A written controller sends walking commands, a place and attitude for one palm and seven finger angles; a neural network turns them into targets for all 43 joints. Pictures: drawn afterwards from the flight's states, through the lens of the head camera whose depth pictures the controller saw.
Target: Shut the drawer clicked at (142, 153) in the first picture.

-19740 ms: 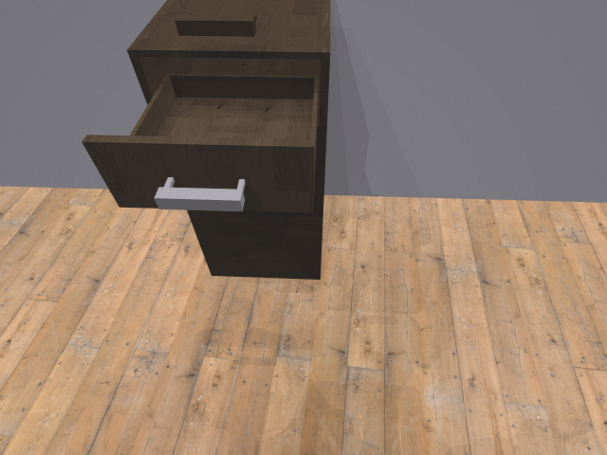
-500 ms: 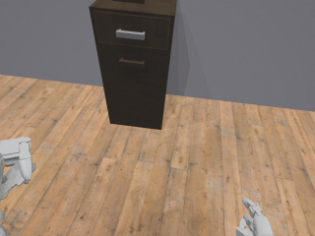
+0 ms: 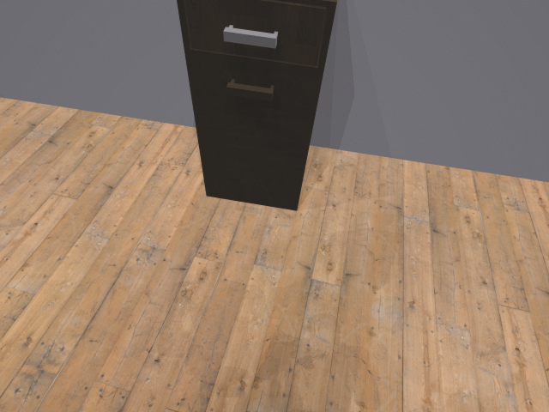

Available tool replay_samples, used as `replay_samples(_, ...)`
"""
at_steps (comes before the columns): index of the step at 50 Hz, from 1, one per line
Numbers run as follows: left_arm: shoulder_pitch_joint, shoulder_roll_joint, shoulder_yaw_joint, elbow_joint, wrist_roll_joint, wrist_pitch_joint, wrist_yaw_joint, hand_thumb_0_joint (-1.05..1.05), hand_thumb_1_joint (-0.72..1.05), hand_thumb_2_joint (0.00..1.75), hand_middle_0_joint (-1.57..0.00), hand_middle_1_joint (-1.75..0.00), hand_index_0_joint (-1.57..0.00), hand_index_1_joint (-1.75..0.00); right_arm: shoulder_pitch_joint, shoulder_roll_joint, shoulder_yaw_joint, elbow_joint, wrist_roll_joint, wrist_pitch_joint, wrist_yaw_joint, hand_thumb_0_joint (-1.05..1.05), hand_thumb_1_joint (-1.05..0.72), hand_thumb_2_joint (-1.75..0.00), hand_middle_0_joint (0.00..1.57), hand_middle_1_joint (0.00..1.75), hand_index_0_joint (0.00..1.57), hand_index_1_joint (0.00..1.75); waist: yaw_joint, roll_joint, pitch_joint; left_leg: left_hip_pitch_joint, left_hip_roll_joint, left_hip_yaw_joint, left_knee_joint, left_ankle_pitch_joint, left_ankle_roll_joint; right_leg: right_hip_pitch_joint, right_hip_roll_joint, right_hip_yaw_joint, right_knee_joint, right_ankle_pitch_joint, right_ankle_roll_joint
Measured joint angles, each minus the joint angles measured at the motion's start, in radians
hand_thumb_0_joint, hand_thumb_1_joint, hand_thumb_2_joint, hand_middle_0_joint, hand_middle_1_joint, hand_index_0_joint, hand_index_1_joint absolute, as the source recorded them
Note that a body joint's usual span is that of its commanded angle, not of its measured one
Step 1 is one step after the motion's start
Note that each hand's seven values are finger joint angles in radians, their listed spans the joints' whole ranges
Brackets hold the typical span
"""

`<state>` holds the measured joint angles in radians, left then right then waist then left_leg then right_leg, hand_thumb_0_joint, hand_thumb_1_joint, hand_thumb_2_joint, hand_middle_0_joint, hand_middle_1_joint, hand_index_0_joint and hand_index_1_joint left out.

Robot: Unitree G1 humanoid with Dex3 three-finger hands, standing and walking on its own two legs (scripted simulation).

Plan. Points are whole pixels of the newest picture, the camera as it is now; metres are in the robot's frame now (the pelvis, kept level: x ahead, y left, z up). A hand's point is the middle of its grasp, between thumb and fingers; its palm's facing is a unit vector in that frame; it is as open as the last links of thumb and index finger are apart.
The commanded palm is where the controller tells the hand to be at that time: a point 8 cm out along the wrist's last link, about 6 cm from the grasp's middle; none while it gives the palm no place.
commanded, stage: let the arm hang, fingers relaxed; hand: left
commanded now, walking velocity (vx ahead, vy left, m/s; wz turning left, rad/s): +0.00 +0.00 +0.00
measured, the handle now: (251, 34) +1.04 +0.12 +0.03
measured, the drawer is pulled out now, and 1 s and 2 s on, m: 0.00 0.00 0.00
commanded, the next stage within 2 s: look to check the result in 0.78 s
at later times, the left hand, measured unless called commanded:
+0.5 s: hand out of the picture +0.01 +0.19 -0.16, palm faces -0.02 -0.98 -0.21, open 7.1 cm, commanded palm none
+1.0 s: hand out of the picture +0.00 +0.16 -0.16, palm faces -0.01 -0.98 -0.18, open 7.4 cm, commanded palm none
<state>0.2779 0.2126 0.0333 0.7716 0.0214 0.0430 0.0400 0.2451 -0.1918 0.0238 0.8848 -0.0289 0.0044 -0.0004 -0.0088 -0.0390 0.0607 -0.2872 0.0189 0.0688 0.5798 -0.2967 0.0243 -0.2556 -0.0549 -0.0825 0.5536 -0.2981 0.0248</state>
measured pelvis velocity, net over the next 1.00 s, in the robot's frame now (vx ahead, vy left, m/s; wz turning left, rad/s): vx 0.00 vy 0.00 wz -0.03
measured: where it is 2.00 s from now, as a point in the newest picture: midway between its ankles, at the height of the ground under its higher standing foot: outside the picture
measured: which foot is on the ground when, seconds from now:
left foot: down 0.00-1.00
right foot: down 0.00-1.00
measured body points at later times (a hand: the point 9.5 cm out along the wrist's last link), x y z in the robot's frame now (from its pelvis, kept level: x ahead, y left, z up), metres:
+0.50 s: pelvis +0.00 +0.02 +0.01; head +0.01 +0.01 +0.46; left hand +0.01 +0.25 -0.14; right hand +0.00 -0.21 -0.15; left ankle +0.01 +0.10 -0.73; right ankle +0.00 -0.13 -0.73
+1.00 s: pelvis +0.00 +0.00 +0.01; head +0.02 -0.01 +0.46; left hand +0.00 +0.21 -0.15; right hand -0.03 -0.21 -0.15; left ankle +0.01 +0.10 -0.73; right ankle +0.00 -0.13 -0.73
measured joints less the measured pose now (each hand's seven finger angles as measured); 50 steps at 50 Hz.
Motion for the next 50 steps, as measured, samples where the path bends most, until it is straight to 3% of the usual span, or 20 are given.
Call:
replay_samples(7,0.012,0.032,-0.020,0.181,-0.012,-0.007,-0.020,0.02,0.90,0.90,-0.80,-1.02,-0.80,-0.97,0.025,0.001,-0.015,0.087,0.010,0.008,-0.016,0.01,-0.90,-0.90,0.20,0.30,0.20,0.30,0.011,0.022,0.002,0.053,-0.008,0.009,-0.081,0.036,0.012,0.061,-0.001,0.006,-0.104,0.054,0.009)
replay_samples(17,0.013,-0.008,-0.037,0.303,-0.013,-0.018,-0.017,0.01,0.91,0.90,-0.41,-0.56,-0.41,-0.54,0.026,0.011,-0.021,0.166,0.013,0.002,-0.021,0.01,-0.92,-0.90,0.20,0.30,0.20,0.30,0.012,0.058,-0.016,0.103,-0.028,0.035,-0.144,0.062,0.025,0.086,-0.018,0.030,-0.133,0.072,0.021)
replay_samples(22,0.000,-0.035,-0.041,0.326,-0.013,-0.024,-0.015,0.01,0.91,0.90,-0.29,-0.41,-0.28,-0.40,0.033,0.022,-0.021,0.195,0.014,-0.004,-0.023,0.01,-0.92,-0.90,0.20,0.30,0.20,0.30,0.008,0.058,-0.022,0.116,-0.030,0.042,-0.159,0.069,0.025,0.090,-0.020,0.037,-0.133,0.072,0.022)
replay_samples(31,-0.017,-0.066,-0.039,0.345,-0.013,-0.033,-0.009,0.01,0.92,0.90,-0.21,-0.32,-0.21,-0.32,0.054,0.055,-0.021,0.231,0.014,-0.006,-0.024,0.01,-0.91,-0.90,0.19,0.30,0.20,0.30,-0.002,0.048,-0.017,0.120,-0.021,0.042,-0.166,0.075,0.016,0.090,-0.010,0.038,-0.137,0.076,0.014)
replay_samples(50,0.003,-0.088,-0.032,0.371,-0.016,-0.043,-0.004,0.01,0.91,0.90,-0.20,-0.30,-0.20,-0.30,0.064,0.072,-0.033,0.257,0.016,-0.006,-0.032,0.01,-0.90,-0.90,0.19,0.30,0.20,0.30,-0.003,0.053,-0.003,0.116,0.000,0.033,-0.162,0.071,-0.005,0.090,0.011,0.029,-0.138,0.071,-0.006)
